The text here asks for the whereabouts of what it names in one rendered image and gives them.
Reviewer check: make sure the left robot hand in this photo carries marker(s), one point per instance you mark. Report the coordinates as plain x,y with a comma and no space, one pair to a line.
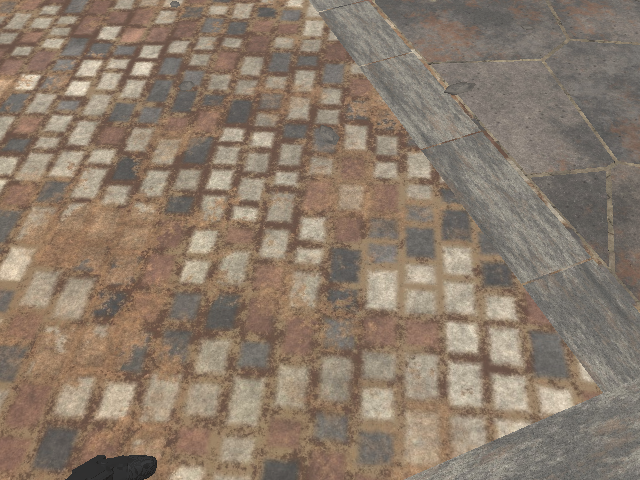
132,467

